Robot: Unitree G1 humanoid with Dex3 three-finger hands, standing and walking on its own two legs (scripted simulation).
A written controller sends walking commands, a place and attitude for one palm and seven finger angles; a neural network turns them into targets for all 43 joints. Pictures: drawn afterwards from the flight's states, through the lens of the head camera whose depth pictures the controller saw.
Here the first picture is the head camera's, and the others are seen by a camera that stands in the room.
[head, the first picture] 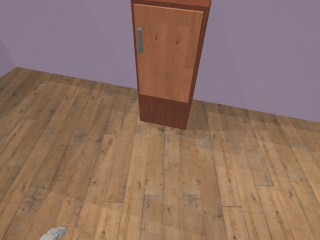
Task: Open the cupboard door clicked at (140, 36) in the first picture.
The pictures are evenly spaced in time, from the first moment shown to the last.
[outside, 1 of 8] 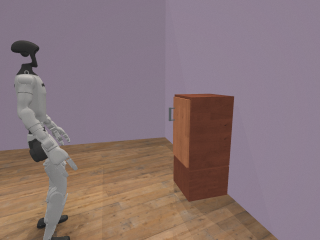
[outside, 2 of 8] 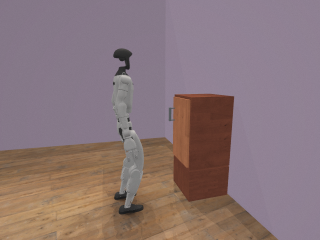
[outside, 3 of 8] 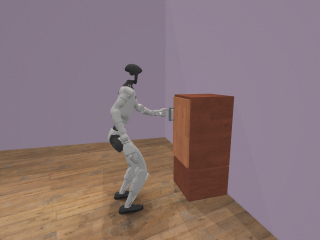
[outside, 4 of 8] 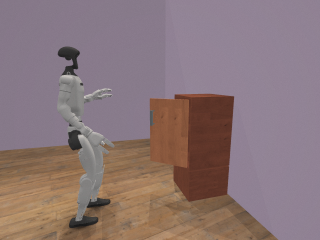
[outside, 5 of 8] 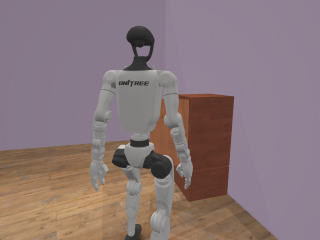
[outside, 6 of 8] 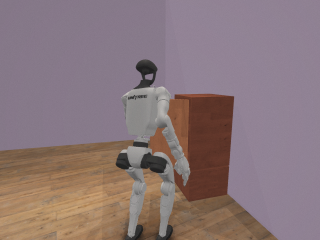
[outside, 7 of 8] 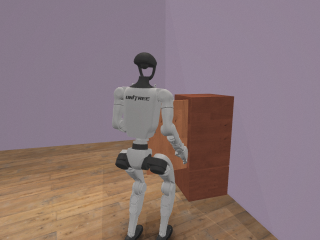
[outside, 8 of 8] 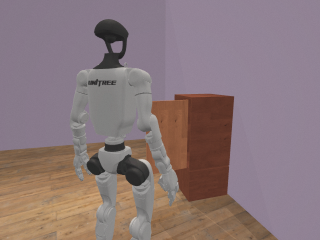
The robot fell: no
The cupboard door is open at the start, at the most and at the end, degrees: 0 96 96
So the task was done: yes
